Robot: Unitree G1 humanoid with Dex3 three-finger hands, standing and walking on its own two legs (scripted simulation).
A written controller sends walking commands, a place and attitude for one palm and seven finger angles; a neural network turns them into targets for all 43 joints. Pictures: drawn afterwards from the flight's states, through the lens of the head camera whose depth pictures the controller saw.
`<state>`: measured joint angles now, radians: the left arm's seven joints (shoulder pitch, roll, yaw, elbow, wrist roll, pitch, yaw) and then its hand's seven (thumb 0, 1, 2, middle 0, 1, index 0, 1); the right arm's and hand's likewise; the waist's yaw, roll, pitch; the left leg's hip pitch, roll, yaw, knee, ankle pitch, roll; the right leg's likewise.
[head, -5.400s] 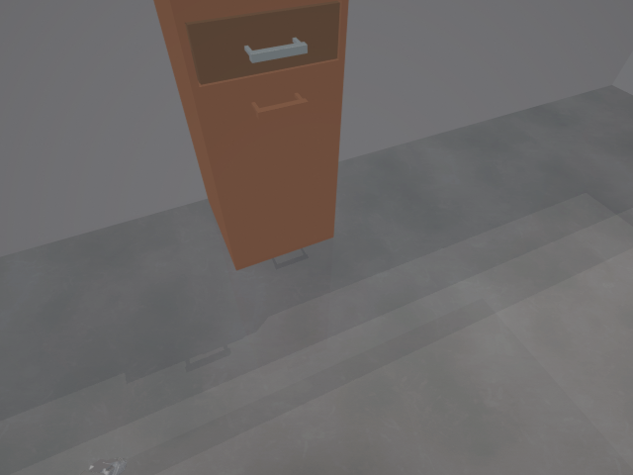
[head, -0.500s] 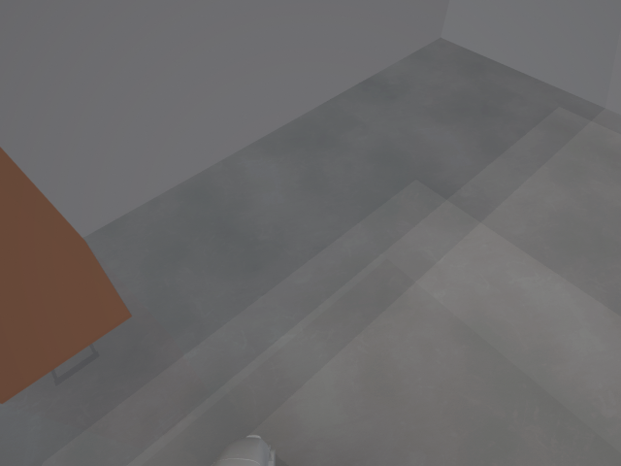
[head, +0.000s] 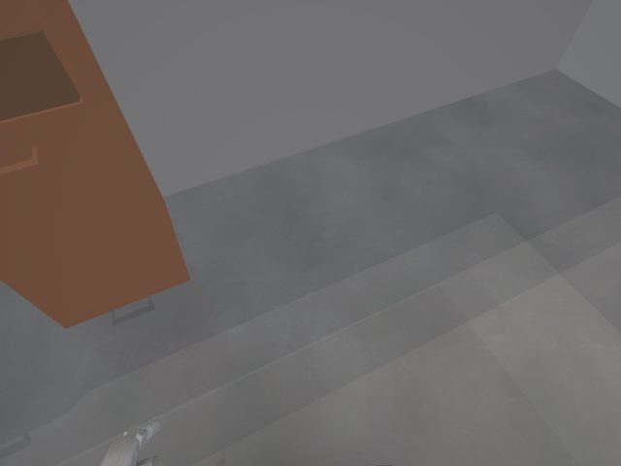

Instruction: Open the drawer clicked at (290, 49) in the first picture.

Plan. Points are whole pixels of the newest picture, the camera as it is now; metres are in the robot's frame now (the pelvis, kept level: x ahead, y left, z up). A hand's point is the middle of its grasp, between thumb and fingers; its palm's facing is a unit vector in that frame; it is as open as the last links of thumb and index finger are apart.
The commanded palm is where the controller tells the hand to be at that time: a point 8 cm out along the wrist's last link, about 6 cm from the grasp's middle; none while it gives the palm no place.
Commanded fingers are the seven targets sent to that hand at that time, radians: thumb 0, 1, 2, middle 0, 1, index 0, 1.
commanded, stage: turn to face it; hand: left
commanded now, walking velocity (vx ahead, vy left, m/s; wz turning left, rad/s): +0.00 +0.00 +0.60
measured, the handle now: out of the picture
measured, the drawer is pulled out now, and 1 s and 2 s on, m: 0.00 0.00 0.00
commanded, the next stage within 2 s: take the last steps up to it in 0.70 s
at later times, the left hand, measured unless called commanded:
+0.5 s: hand out of the picture -0.04 +0.23 -0.18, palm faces +0.33 -0.91 -0.26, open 7.4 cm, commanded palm none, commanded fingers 0.00 0.90 0.90 -0.20 -0.30 -0.20 -0.30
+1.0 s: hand out of the picture -0.04 +0.18 -0.14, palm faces +0.45 -0.86 -0.25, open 7.4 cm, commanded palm none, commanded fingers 0.00 0.90 0.90 -0.20 -0.30 -0.20 -0.30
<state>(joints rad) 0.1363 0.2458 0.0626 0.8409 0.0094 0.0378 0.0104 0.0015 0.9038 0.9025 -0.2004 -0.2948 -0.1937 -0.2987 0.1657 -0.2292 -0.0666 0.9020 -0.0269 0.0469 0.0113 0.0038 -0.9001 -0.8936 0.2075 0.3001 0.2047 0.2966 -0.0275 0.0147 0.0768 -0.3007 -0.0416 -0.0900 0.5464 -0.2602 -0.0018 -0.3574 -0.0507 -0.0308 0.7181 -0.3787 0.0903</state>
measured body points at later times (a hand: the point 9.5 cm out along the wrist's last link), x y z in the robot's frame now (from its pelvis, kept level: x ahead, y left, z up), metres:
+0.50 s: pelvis -0.01 +0.02 -0.01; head +0.02 +0.05 +0.44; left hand -0.06 +0.28 -0.16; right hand +0.17 -0.20 -0.13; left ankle -0.04 +0.12 -0.73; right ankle +0.00 -0.13 -0.71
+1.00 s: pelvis +0.00 -0.01 +0.01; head +0.01 -0.04 +0.46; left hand -0.06 +0.22 -0.12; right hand +0.13 -0.21 -0.16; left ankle -0.06 +0.12 -0.66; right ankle +0.03 -0.10 -0.73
